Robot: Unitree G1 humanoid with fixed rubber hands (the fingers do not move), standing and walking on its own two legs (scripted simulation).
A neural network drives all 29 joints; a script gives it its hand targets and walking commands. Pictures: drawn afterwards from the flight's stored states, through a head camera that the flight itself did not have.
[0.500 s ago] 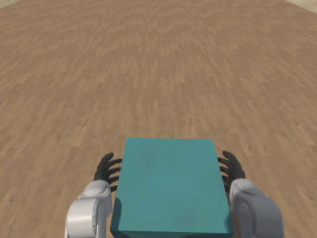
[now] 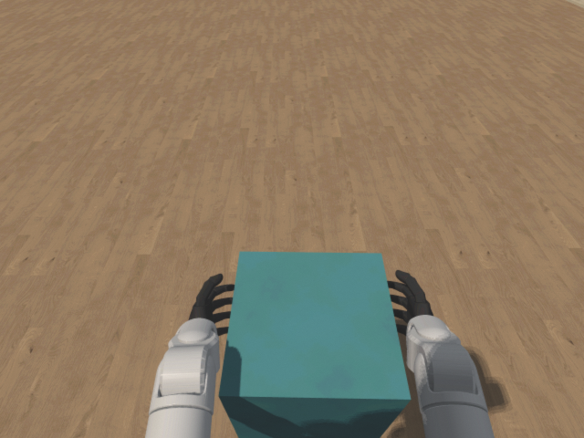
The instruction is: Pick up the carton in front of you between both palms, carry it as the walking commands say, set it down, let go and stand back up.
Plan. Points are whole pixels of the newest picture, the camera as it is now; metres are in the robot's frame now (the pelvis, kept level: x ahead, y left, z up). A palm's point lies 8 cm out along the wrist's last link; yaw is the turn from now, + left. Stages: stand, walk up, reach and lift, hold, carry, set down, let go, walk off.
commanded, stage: carry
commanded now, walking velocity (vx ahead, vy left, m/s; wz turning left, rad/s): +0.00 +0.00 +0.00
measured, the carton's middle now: (308, 353) +0.28 +0.00 -0.05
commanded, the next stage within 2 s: hold in 1.00 s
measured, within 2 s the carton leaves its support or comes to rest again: neither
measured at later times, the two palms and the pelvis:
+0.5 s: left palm (190, 340) +0.26 +0.16 +0.04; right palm (419, 337) +0.26 -0.14 +0.05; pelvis -0.03 +0.01 +0.00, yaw +0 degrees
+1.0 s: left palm (186, 346) +0.25 +0.16 +0.04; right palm (418, 344) +0.25 -0.14 +0.05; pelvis -0.04 +0.01 +0.00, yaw +0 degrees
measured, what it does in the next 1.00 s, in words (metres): stands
